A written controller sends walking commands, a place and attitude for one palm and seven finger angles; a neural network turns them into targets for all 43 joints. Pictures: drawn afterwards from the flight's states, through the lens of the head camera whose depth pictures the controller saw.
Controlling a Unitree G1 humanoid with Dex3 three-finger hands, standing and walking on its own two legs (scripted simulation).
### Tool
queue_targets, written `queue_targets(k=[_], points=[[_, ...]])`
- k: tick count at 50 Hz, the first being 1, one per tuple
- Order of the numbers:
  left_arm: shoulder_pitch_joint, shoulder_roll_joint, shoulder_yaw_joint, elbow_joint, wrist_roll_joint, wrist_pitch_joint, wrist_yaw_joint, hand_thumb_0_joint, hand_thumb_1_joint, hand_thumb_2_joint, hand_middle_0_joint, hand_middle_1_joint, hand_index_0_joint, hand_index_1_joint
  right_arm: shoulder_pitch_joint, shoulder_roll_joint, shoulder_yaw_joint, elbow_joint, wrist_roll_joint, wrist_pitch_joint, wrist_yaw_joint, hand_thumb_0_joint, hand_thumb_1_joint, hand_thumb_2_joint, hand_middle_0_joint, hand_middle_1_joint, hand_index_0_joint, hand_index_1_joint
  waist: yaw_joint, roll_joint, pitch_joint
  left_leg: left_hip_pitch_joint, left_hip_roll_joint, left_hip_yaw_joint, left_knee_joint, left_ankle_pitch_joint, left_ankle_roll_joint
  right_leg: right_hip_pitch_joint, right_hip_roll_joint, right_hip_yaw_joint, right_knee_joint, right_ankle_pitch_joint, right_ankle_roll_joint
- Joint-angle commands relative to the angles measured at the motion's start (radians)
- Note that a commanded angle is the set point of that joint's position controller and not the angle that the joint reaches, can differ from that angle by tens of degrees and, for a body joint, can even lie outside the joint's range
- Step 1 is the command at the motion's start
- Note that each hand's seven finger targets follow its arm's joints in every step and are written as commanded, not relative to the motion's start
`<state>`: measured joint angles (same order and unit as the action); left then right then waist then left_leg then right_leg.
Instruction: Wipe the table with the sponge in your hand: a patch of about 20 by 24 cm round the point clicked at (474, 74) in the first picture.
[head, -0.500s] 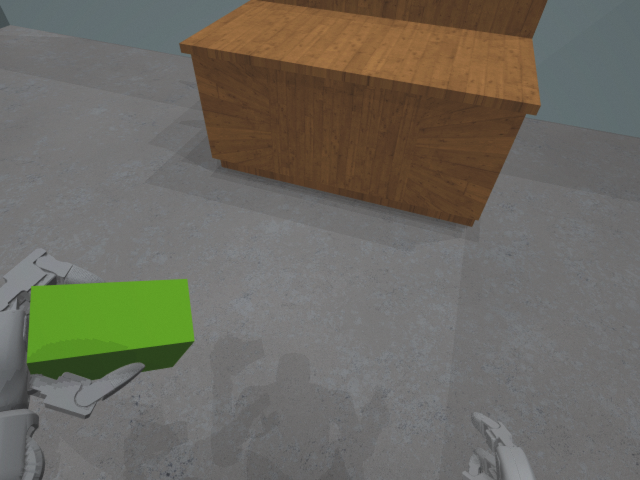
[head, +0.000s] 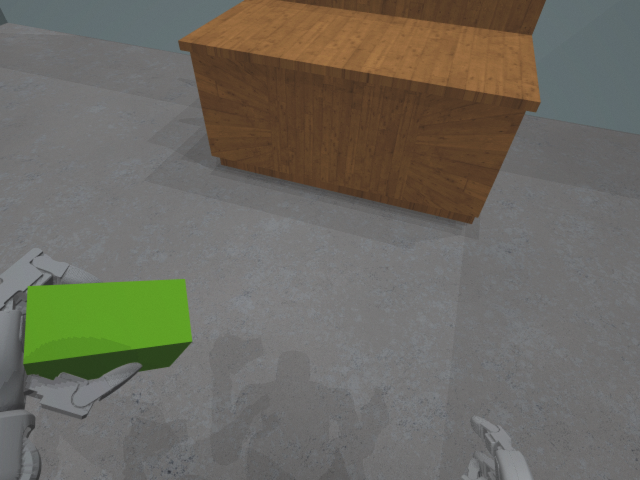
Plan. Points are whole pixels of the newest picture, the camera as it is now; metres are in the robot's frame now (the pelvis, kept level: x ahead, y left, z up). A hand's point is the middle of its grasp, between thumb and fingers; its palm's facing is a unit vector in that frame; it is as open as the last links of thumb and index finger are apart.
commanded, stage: walk to a spot facing it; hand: left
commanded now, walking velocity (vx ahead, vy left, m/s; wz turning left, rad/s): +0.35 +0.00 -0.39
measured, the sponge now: (133, 330) +0.23 +0.21 +0.14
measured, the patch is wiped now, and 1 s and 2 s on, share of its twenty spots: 0.00 0.00 0.00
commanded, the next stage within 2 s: none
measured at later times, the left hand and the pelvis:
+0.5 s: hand (168, 265) +0.30 +0.19 +0.15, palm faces +0.32 -0.87 -0.37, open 10.5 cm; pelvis +0.07 -0.02 +0.00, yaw -5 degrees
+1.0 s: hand (293, 158) +0.50 +0.08 +0.15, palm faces +0.16 -0.83 -0.53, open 10.5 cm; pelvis +0.22 -0.09 -0.02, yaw -13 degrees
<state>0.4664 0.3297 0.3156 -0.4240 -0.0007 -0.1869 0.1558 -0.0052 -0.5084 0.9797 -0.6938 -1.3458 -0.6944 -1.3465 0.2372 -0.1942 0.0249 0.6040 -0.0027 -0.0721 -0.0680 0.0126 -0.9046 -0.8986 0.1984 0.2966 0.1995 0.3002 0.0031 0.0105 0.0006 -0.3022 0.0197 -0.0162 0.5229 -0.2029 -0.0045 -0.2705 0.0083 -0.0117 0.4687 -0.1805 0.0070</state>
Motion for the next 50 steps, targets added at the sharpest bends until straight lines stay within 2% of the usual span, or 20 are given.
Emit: queue_targets(k=[1, 5, 10, 14, 15, 17, 18, 20, 22, 27, 29, 30, 31, 37, 42, 45, 46, 47, 48, 50], points=[[-0.089, 0.163, 0.099, -0.221, -0.011, -0.066, 0.017, 0.0, 0.1, 1.3, -1.2, -1.6, -1.2, -1.6, -0.102, -0.121, -0.044, -0.154, 0.001, -0.057, -0.012, 0.0, -0.9, -0.9, 0.2, 0.3, 0.2, 0.3, -0.004, 0.029, -0.077, -0.042, 0.056, -0.027, -0.125, -0.137, 0.021, 0.062, -0.06, 0.083, -0.096, -0.126, -0.014], [-0.116, 0.164, 0.102, -0.248, -0.005, -0.06, 0.023, 0.0, 0.1, 1.3, -1.2, -1.6, -1.2, -1.6, -0.11, -0.135, -0.052, -0.161, -0.006, -0.046, -0.025, 0.0, -0.9, -0.9, 0.2, 0.3, 0.2, 0.3, -0.011, 0.069, -0.063, -0.052, 0.101, -0.068, -0.161, -0.449, 0.054, -0.024, -0.036, 0.087, -0.035, -0.379, -0.041], [-0.169, 0.166, 0.104, -0.271, 0.002, -0.067, 0.028, 0.0, 0.1, 1.3, -1.2, -1.6, -1.2, -1.6, -0.101, -0.131, -0.051, -0.15, -0.01, -0.049, -0.036, 0.0, -0.9, -0.9, 0.2, 0.3, 0.2, 0.3, -0.019, 0.196, -0.051, 0.019, 0.246, -0.234, -0.226, -0.44, 0.124, -0.096, 0.024, -0.033, 0.186, -0.252, -0.028], [-0.116, 0.149, 0.088, -0.207, 0.004, -0.055, 0.016, 0.0, 0.1, 1.3, -1.2, -1.6, -1.2, -1.6, -0.101, -0.128, -0.05, -0.15, -0.01, -0.043, -0.021, 0.0, -0.9, -0.9, 0.2, 0.3, 0.2, 0.3, -0.006, 0.167, -0.039, -0.125, 0.206, -0.067, -0.123, -0.432, 0.089, 0.068, 0.004, -0.039, 0.08, -0.254, -0.041], [-0.121, 0.148, 0.086, -0.194, 0.004, -0.052, 0.013, 0.0, 0.1, 1.3, -1.2, -1.6, -1.2, -1.6, -0.104, -0.127, -0.052, -0.154, -0.009, -0.041, -0.017, 0.0, -0.9, -0.9, 0.2, 0.3, 0.2, 0.3, -0.003, 0.087, -0.021, -0.176, 0.148, 0.003, -0.006, -0.447, 0.061, 0.066, -0.038, 0.059, 0.011, -0.323, -0.076], [-0.142, 0.177, 0.091, -0.173, 0.004, -0.048, 0.017, 0.0, 0.1, 1.3, -1.2, -1.6, -1.2, -1.6, -0.113, -0.107, -0.051, -0.152, -0.002, -0.037, -0.009, 0.0, -0.9, -0.9, 0.2, 0.3, 0.2, 0.3, 0.01, -0.274, 0.021, -0.357, 0.01, 0.126, 0.378, -0.34, -0.001, 0.103, -0.29, 0.553, -0.232, -0.523, -0.215], [-0.183, 0.189, 0.083, -0.196, 0.002, -0.058, 0.021, 0.0, 0.1, 1.3, -1.2, -1.6, -1.2, -1.6, -0.135, -0.123, -0.055, -0.156, 0.001, -0.042, -0.005, 0.0, -0.9, -0.9, 0.2, 0.3, 0.2, 0.3, 0.01, -0.251, 0.034, -0.414, 0.034, 0.058, 0.524, -0.325, -0.008, 0.137, -0.361, 0.647, -0.282, -0.451, -0.269], [-0.188, 0.208, 0.109, -0.217, 0.009, -0.072, 0.023, 0.0, 0.1, 1.3, -1.2, -1.6, -1.2, -1.6, -0.125, -0.121, -0.043, -0.141, -0.007, -0.041, -0.002, 0.0, -0.9, -0.9, 0.2, 0.3, 0.2, 0.3, -0.003, -0.085, -0.004, -0.364, 0.077, 0.017, 0.488, -0.307, -0.011, 0.122, -0.342, 0.545, -0.231, -0.323, -0.283], [-0.131, 0.23, 0.14, -0.236, 0.004, -0.088, 0.021, 0.0, 0.1, 1.3, -1.2, -1.6, -1.2, -1.6, -0.119, -0.104, -0.031, -0.139, -0.01, -0.022, -0.003, 0.0, -0.9, -0.9, 0.2, 0.3, 0.2, 0.3, 0.0, -0.117, -0.022, -0.224, 0.089, 0.06, 0.315, -0.24, -0.007, 0.069, -0.262, 0.333, -0.181, -0.137, -0.239], [-0.11, 0.208, 0.146, -0.311, -0.016, -0.101, 0.028, 0.0, 0.1, 1.3, -1.2, -1.6, -1.2, -1.6, -0.096, -0.106, -0.043, -0.164, -0.011, -0.028, -0.019, 0.0, -0.9, -0.9, 0.2, 0.3, 0.2, 0.3, -0.011, -0.022, -0.121, 0.165, 0.043, 0.167, -0.082, -0.036, 0.0, 0.021, -0.125, 0.159, 0.019, -0.062, -0.135], [-0.071, 0.184, 0.141, -0.339, -0.021, -0.115, 0.031, 0.0, 0.1, 1.3, -1.2, -1.6, -1.2, -1.6, -0.08, -0.145, -0.063, -0.172, -0.008, -0.026, -0.025, 0.0, -0.9, -0.9, 0.2, 0.3, 0.2, 0.3, -0.021, 0.293, -0.157, 0.449, 0.306, -0.19, -0.178, -0.063, 0.111, -0.289, 0.004, 0.016, 0.381, -0.248, -0.042], [-0.07, 0.168, 0.11, -0.348, -0.018, -0.12, 0.031, 0.0, 0.1, 1.3, -1.2, -1.6, -1.2, -1.6, -0.077, -0.129, -0.061, -0.182, -0.002, -0.032, -0.019, 0.0, -0.9, -0.9, 0.2, 0.3, 0.2, 0.3, -0.024, 0.32, -0.136, 0.472, 0.443, -0.37, -0.229, 0.037, 0.192, -0.4, 0.007, -0.026, 0.57, -0.41, -0.023], [-0.075, 0.233, 0.161, -0.305, -0.005, -0.117, 0.031, 0.0, 0.1, 1.3, -1.2, -1.6, -1.2, -1.6, -0.087, -0.115, -0.052, -0.154, -0.013, -0.039, -0.018, 0.0, -0.9, -0.9, 0.2, 0.3, 0.2, 0.3, -0.029, 0.258, -0.095, 0.396, 0.474, -0.382, -0.265, -0.009, 0.214, -0.43, -0.038, 0.014, 0.681, -0.374, -0.024], [-0.069, 0.159, 0.098, -0.309, 0.005, -0.079, 0.014, 0.0, 0.1, 1.3, -1.2, -1.6, -1.2, -1.6, -0.061, -0.124, -0.065, -0.131, -0.003, -0.059, -0.002, 0.0, -0.9, -0.9, 0.2, 0.3, 0.2, 0.3, -0.017, 0.214, -0.006, 0.273, 0.332, 0.048, -0.228, 0.163, 0.134, -0.381, -0.096, -0.101, 0.49, -0.182, 0.005], [-0.061, 0.214, 0.164, -0.289, -0.005, -0.079, 0.006, 0.0, 0.1, 1.3, -1.2, -1.6, -1.2, -1.6, -0.082, -0.116, -0.062, -0.148, -0.012, -0.064, -0.001, 0.0, -0.9, -0.9, 0.2, 0.3, 0.2, 0.3, -0.025, 0.249, -0.015, 0.224, 0.308, 0.164, -0.171, 0.334, 0.107, -0.172, -0.033, -0.222, 0.213, -0.101, 0.0], [-0.026, 0.222, 0.187, -0.252, -0.013, -0.065, 0.001, 0.0, 0.1, 1.3, -1.2, -1.6, -1.2, -1.6, -0.097, -0.107, -0.066, -0.144, 0.001, -0.049, 0.0, 0.0, -0.9, -0.9, 0.2, 0.3, 0.2, 0.3, 0.006, 0.129, -0.128, 0.132, 0.257, 0.233, 0.148, 0.344, 0.083, 0.159, 0.02, -0.258, 0.065, -0.012, -0.017], [-0.026, 0.236, 0.192, -0.275, -0.01, -0.06, 0.002, 0.0, 0.1, 1.3, -1.2, -1.6, -1.2, -1.6, -0.097, -0.097, -0.069, -0.145, 0.008, -0.045, 0.006, 0.0, -0.9, -0.9, 0.2, 0.3, 0.2, 0.3, 0.017, 0.017, -0.181, 0.024, 0.214, 0.237, 0.363, 0.246, 0.066, 0.299, -0.056, -0.137, 0.038, -0.004, -0.056], [-0.029, 0.284, 0.234, -0.282, -0.004, -0.061, 0.007, 0.0, 0.1, 1.3, -1.2, -1.6, -1.2, -1.6, -0.107, -0.075, -0.07, -0.155, 0.01, -0.037, 0.009, 0.0, -0.9, -0.9, 0.2, 0.3, 0.2, 0.3, 0.016, -0.218, -0.23, -0.215, 0.096, 0.241, 0.653, -0.151, 0.034, 0.442, -0.276, 0.25, -0.011, 0.134, -0.158], [-0.02, 0.316, 0.283, -0.305, -0.021, -0.07, 0.013, 0.0, 0.1, 1.3, -1.2, -1.6, -1.2, -1.6, -0.135, -0.08, -0.061, -0.173, 0.004, -0.037, 0.012, 0.0, -0.9, -0.9, 0.2, 0.3, 0.2, 0.3, 0.016, -0.287, -0.245, -0.381, 0.03, 0.106, 0.848, -0.374, 0.017, 0.466, -0.421, 0.535, -0.103, 0.223, -0.226], [-0.014, 0.305, 0.287, -0.309, -0.032, -0.083, 0.0, 0.0, 0.1, 1.3, -1.2, -1.6, -1.2, -1.6, -0.122, -0.102, -0.08, -0.134, 0.007, -0.025, 0.029, 0.0, -0.9, -0.9, 0.2, 0.3, 0.2, 0.3, 0.006, -0.154, -0.202, -0.39, 0.106, -0.027, 0.92, -0.27, 0.003, 0.339, -0.424, 0.487, -0.146, -0.042, -0.199]])
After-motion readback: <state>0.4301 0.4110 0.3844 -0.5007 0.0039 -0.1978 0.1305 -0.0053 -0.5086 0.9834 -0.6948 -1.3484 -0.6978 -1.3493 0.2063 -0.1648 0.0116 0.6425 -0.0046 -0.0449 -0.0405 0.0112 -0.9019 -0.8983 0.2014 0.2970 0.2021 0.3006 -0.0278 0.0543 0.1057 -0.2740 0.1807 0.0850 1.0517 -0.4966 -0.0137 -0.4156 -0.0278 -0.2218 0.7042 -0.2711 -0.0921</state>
